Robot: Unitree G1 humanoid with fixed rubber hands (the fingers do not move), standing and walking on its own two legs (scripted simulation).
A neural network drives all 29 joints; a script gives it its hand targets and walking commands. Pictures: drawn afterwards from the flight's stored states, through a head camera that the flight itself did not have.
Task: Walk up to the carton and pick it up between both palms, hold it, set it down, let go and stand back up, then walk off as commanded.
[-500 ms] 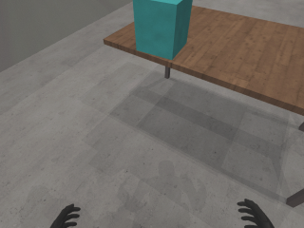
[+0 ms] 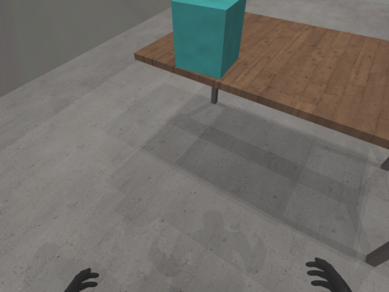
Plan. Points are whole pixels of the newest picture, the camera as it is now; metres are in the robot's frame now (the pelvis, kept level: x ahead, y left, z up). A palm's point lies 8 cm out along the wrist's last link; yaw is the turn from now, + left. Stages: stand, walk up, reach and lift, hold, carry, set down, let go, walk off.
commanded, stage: stand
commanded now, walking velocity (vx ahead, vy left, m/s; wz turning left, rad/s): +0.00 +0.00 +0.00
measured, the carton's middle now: (208, 33) +1.03 -0.06 +0.09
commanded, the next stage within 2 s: none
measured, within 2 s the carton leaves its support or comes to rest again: neither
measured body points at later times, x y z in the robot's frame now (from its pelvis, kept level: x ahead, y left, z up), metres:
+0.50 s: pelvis -0.01 +0.00 +0.00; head +0.00 +0.00 +0.45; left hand +0.14 +0.28 -0.09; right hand +0.14 -0.28 -0.08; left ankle +0.02 +0.12 -0.72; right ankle +0.01 -0.12 -0.72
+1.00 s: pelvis -0.01 +0.00 +0.00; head -0.02 +0.00 +0.45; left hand +0.13 +0.28 -0.09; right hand +0.12 -0.29 -0.09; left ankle +0.02 +0.12 -0.72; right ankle +0.01 -0.12 -0.72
